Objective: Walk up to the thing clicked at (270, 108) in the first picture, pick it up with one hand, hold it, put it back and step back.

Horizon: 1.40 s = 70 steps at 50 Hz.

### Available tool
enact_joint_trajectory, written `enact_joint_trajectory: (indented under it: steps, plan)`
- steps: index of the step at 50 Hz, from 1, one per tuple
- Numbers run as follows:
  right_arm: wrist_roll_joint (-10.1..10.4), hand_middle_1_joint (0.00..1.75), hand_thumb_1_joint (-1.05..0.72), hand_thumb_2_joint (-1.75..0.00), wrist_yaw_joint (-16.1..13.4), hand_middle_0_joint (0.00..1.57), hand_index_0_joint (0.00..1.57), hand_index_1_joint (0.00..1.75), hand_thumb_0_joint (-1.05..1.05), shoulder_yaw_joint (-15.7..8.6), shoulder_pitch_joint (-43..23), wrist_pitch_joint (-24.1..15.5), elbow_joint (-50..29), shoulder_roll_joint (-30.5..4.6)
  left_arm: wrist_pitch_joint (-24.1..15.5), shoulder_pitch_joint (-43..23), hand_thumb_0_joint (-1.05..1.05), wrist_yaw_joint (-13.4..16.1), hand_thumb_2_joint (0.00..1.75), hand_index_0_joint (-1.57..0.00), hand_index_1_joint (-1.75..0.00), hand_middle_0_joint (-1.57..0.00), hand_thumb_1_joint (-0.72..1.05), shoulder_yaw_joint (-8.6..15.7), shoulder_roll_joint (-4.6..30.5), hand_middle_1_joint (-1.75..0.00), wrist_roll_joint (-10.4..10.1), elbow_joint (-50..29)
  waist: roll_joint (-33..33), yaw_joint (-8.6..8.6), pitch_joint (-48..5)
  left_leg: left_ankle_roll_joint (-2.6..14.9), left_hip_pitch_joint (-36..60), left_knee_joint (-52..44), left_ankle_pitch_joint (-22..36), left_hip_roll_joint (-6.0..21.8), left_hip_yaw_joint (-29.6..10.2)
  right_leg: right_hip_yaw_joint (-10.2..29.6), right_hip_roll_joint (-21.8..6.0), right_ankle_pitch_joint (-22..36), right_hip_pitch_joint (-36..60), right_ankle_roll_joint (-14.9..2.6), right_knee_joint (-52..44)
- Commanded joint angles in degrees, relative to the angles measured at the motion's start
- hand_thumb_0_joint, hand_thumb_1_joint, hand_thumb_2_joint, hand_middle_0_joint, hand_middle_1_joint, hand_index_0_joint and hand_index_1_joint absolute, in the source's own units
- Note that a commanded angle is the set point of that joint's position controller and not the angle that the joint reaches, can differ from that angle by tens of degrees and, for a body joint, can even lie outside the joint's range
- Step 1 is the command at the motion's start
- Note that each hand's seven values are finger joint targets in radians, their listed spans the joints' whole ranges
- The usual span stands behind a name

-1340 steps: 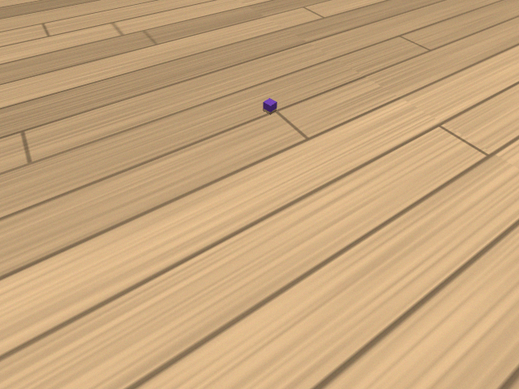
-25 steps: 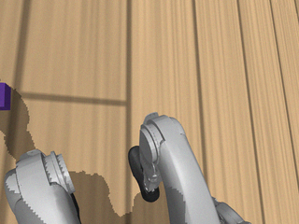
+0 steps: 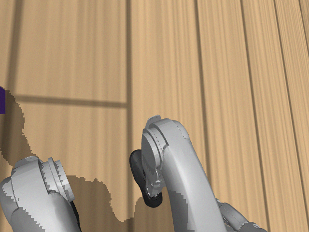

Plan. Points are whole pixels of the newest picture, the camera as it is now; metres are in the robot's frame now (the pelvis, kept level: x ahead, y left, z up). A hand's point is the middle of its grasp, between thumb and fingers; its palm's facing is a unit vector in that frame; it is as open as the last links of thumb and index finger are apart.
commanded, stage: open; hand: left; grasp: from above
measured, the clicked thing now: out of the picture +0.47 +0.28 -0.27
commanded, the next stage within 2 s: withdraw in 0.86 s
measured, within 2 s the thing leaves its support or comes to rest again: neither
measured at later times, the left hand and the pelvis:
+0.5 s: hand out of the picture +0.45 +0.29 -0.23, palm faces -0.47 -0.08 -0.88, open 9.5 cm; pelvis +0.00 +0.00 +0.00, yaw +0 degrees
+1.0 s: hand out of the picture +0.46 +0.30 -0.23, palm faces -0.46 -0.08 -0.89, open 10.8 cm; pelvis +0.00 +0.00 +0.00, yaw +0 degrees
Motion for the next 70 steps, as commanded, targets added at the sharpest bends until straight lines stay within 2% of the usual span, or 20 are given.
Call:
enact_joint_trajectory:
  steps: [1, 3, 4, 7, 11, 17, 32, 35, 49, 50, 51, 52, 55, 56, 57, 58, 60, 61, 64, 70]
  plan:
    - [0.73, 0.3, -0.91, -0.91, -0.41, 0.2, 0.2, 0.3, 0.0, -5.97, 11.02, 0.25, 0.4, -19.01, 0.29, -15.7, 0.0, 1.96, 0.4, -1.15, -0.22, -1.18, 0.74, 1.76, 13.02, -0.18, -1.04, -7.21, 29.46, -2.41, -36.71, 1.36, 28.01, -16.6, 12.64, 0.75, 7.01, -8.37, 2.0, 12.58, 19.92, -5.27, -10.06]
    - [0.79, 0.3, -0.91, -0.91, -0.34, 0.2, 0.2, 0.3, 0.0, -6.04, 10.79, 0.15, 0.23, -19.03, 0.4, -15.4, 0.0, 1.16, 0.37, -1.14, -0.21, -1.17, 0.75, 0.81, 11.64, -0.18, -1.14, -6.73, 29.66, -2.83, -35.6, 1.38, 27.2, -16.2, 11.99, 0.56, 7.38, -8.04, 1.89, 12.14, 19.54, -5.34, -9.75]
    - [0.73, 0.3, -0.91, -0.91, -0.44, 0.2, 0.2, 0.3, 0.0, -6.03, 11.35, 0.28, 0.52, -18.76, 0.23, -15.39, 0.0, 1.2, 0.39, -1.14, -0.23, -1.17, 0.74, 1.89, 12.91, -0.19, -1.61, -7.39, 29.0, -2.32, -37.01, 1.57, 27.11, -16.55, 12.5, 0.66, 7.49, -8.0, 2.13, 12.64, 21.51, -5.3, -10.65]
    - [0.96, 0.3, -0.9, -0.9, -0.39, 0.2, 0.2, 0.3, 0.0, -6.06, 11.77, 0.51, 0.31, -19.02, 0.28, -14.49, 0.0, 0.4, 0.42, -0.91, -0.28, -0.94, 0.5, 2.12, 12.53, -0.25, -1.83, -7.48, 29.05, -2.31, -36.67, 1.29, 28.21, -16.54, 14.18, 0.58, 7.18, -8.4, 1.93, 13.48, 20.28, -5.37, -10.24]
    - [1.17, 0.3, -0.9, -0.9, -0.63, 0.2, 0.2, 0.3, 0.0, -5.58, 11.81, 1.18, -0.28, -18.48, -0.31, -13.92, 0.0, -0.62, 0.46, -0.76, -0.31, -0.8, 0.24, 1.2, 11.54, -0.27, -1.99, -7.68, 28.17, -2.56, -36.77, 1.27, 27.86, -16.08, 14.94, 0.56, 7.09, -8.37, 1.94, 14.13, 20.87, -5.48, -10.31]
    - [1.06, 0.3, -0.9, -0.9, -1.02, 0.2, 0.2, 0.3, 0.0, -5.31, 12.46, 1.91, -0.34, -18.7, -1.75, -13.95, 0.0, -0.74, 0.53, -0.68, -0.4, -0.72, 0.15, 1.54, 12.56, -0.36, -1.56, -8.81, 28.8, -2.49, -36.78, 1.12, 28.47, -15.96, 16.14, 0.55, 7.12, -8.61, 2.0, 14.74, 21.58, -5.6, -10.72]
    - [1.12, 0.3, -0.89, -0.9, -1.16, 0.2, 0.2, 0.3, 0.0, -5.02, 10.61, 0.35, -1.04, -18.9, -0.6, -14.59, 0.0, 1.0, 0.55, -0.55, -0.5, -0.57, 0.05, -1.04, 11.17, -0.49, -0.98, -5.56, 27.17, -3.32, -32.93, 1.32, 26.56, -17.16, 9.68, 0.86, 6.7, -8.37, 1.97, 10.13, 18.37, -5.28, -10.84]
    - [1.22, 0.3, -0.89, -0.9, -1.12, 0.2, 0.2, 0.3, 0.0, -5.29, 11.43, 0.21, -0.91, -19.61, -0.26, -15.79, 0.0, 1.17, 0.56, -0.53, -0.52, -0.53, 0.04, 0.6, 13.03, -0.51, -1.02, -7.7, 28.34, -2.78, -35.05, 1.28, 27.56, -17.12, 11.95, 0.74, 6.52, -8.52, 1.95, 11.77, 18.76, -5.39, -10.81]
    - [1.4, 0.3, -0.9, -0.9, -0.59, 0.2, 0.2, 0.3, 0.0, -5.51, 12.56, 0.14, -1.1, -19.66, 0.04, -14.42, 0.0, -0.33, 0.61, -0.49, -0.59, -0.47, -0.06, 1.26, 13.45, -0.61, -1.96, -9.28, 29.84, -2.95, -35.69, 1.06, 28.49, -16.16, 15.02, 0.74, 7.43, -8.13, 2.03, 14.07, 21.44, -5.64, -10.88]
    - [1.43, 0.3, -0.9, -0.9, -0.74, 0.2, 0.2, 0.3, 0.0, -5.33, 12.42, 0.24, -1.01, -19.65, 0.0, -14.43, 0.0, -0.34, 0.63, -0.47, -0.61, -0.46, -0.08, 2.69, 14.54, -0.62, -2.42, -10.37, 29.35, -2.08, -36.22, 1.04, 28.02, -16.25, 15.19, 0.58, 7.19, -8.49, 1.92, 13.75, 21.44, -5.73, -11.17]
    - [1.47, 0.3, -0.9, -0.9, -0.74, 0.2, 0.2, 0.3, 0.0, -5.91, 12.46, 0.08, -1.27, -19.88, 0.21, -14.14, 0.0, -0.7, 0.63, -0.47, -0.61, -0.46, -0.09, 1.79, 13.63, -0.62, -2.24, -10.8, 30.13, -2.27, -36.23, 0.94, 29.28, -16.2, 14.53, 0.63, 7.41, -8.13, 1.73, 13.34, 20.72, -5.73, -10.71]
    - [1.58, 0.3, -0.9, -0.9, -0.77, 0.2, 0.2, 0.3, 0.0, -6.17, 12.78, 0.25, -1.05, -20.02, -0.14, -15.17, 0.0, -0.36, 0.64, -0.47, -0.61, -0.47, -0.09, 4.25, 16.27, -0.62, -2.61, -13.38, 31.14, -1.21, -37.04, 0.82, 29.36, -16.75, 14.45, 0.62, 7.04, -8.56, 1.69, 12.66, 20.13, -5.89, -10.88]
    - [1.8, 0.3, -0.9, -0.9, -0.21, 0.2, 0.2, 0.3, 0.0, -8.06, 14.18, 0.36, -1.27, -19.51, 0.38, -14.15, 0.0, 0.21, 0.62, -0.48, -0.6, -0.47, -0.07, 5.95, 16.26, -0.6, -2.5, -20.71, 36.36, 0.81, -44.16, 0.02, 35.68, -18.23, 17.19, 0.88, 7.2, -7.92, 1.49, 14.73, 21.19, -6.16, -10.19]
    - [2.32, 0.3, -0.9, -0.9, -0.08, 0.2, 0.2, 0.3, 0.0, -9.06, 13.44, 0.48, -1.47, -19.1, 0.92, -13.22, 0.0, 0.6, 0.63, -0.48, -0.59, -0.48, -0.07, 6.69, 15.59, -0.59, -3.52, -23.04, 37.61, 1.84, -46.5, -0.14, 35.94, -18.6, 16.36, 0.82, 7.64, -7.52, 1.48, 14.16, 21.38, -6.58, -10.09]
    - [2.93, 0.3, -0.9, -0.9, 0.25, 0.2, 0.2, 0.3, 0.0, -9.78, 12.43, 0.45, -2.62, -18.11, 1.56, -13.53, 0.0, 0.61, 0.63, -0.47, -0.6, -0.48, -0.08, 4.3, 10.62, -0.59, -4.77, -27.37, 39.81, 2.7, -49.75, -0.51, 38.41, -19.98, 17.85, 0.64, 7.75, -7.42, 1.32, 15.57, 21.09, -6.66, -10.27]
    - [3.34, 0.3, -0.9, -0.9, 0.84, 0.2, 0.2, 0.3, 0.0, -10.13, 12.42, 0.33, -1.33, -17.16, 2.92, -12.32, 0.0, 0.47, 0.64, -0.46, -0.6, -0.46, -0.09, 3.07, 7.42, -0.6, -5.98, -24.44, 39.25, 2.2, -48.33, -0.45, 37.68, -19.89, 17.16, 0.72, 7.96, -7.54, 1.3, 15.6, 19.41, -6.5, -10.09]
    - [4.47, 0.3, -0.9, -0.91, 1.42, 0.2, 0.2, 0.3, 0.0, -10.92, 12.94, 0.85, 0.05, -16.27, 5.41, -14.83, 0.0, 0.51, 0.67, -0.44, -0.63, -0.45, -0.12, 2.17, 6.05, -0.62, -7.33, -26.83, 39.69, 3.65, -48.15, 0.19, 35.5, -21.32, 15.2, 0.54, 9.52, -6.22, 1.71, 14.64, 18.46, -6.43, -12.54]
    - [5.38, 0.3, -0.9, -0.9, 1.42, 0.2, 0.2, 0.3, 0.0, -12.42, 14.21, 1.4, 0.3, -17.06, 6.5, -16.44, 0.0, 0.41, 0.67, -0.43, -0.64, -0.44, -0.12, 4.42, 8.61, -0.63, -8.24, -31.77, 40.15, 5.09, -52.91, 0.16, 36.82, -22.47, 16.95, 0.49, 9.31, -6.12, 1.32, 15.71, 19.11, -6.56, -12.72]
    - [7.82, 0.3, -0.9, -0.91, 1.66, 0.2, 0.2, 0.3, 0.0, -13.81, 14.34, 3.36, 1.16, -15.77, 11.62, -12.2, 0.0, -2.48, 0.66, -0.46, -0.63, -0.47, -0.09, 0.36, 1.39, -0.62, -10.4, -30.17, 37.18, 7.13, -54.08, 0.86, 36.21, -24.37, 17.76, 0.42, 10.76, -4.56, 1.61, 16.24, 19.38, -6.88, -14.92]
    - [10.73, 0.3, -0.9, -0.91, -0.22, 0.2, 0.2, 0.3, 0.0, -16.34, 16.44, 7.61, 1.71, -13.89, 16.27, -14.99, 0.0, -14.34, 0.68, -0.45, -0.65, -0.46, -0.1, -5.71, -8.79, -0.63, -16.68, -29.04, 23.36, 4.67, -47.65, 2.09, 31.49, -29.46, 12.11, -0.34, 10.01, -2.52, 1.02, 10.92, 20.66, -7.07, -19.76]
